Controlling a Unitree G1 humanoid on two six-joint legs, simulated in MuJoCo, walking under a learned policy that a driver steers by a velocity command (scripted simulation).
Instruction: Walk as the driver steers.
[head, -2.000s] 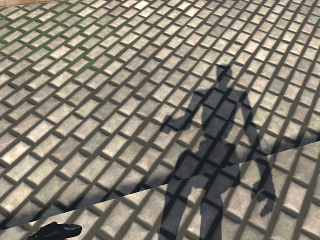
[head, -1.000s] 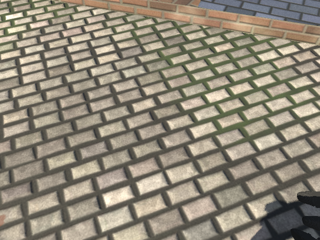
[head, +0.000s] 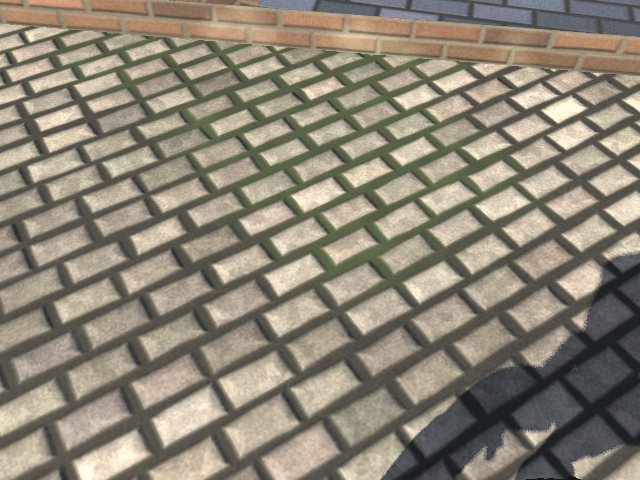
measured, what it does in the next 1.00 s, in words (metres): goes down: left foot 0.15 m lower, then right foot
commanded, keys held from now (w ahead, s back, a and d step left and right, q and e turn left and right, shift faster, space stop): q+shift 0.20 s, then w+q+shift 0.20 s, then w+e+shift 0.60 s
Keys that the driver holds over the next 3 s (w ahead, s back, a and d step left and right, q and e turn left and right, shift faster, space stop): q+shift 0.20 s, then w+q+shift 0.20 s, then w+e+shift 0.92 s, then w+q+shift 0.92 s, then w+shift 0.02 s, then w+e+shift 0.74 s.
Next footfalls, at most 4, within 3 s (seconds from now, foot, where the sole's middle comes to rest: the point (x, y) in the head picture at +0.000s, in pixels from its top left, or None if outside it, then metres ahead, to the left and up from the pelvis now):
0.04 left None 0.16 0.13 -0.80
0.48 right None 0.23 -0.08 -0.80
0.88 left None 0.30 0.19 -0.80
1.30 right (364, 360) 0.75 0.01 -0.80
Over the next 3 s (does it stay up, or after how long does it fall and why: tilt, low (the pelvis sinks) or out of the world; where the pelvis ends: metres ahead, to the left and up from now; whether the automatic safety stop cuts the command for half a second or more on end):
stays up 2.12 0.13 0.01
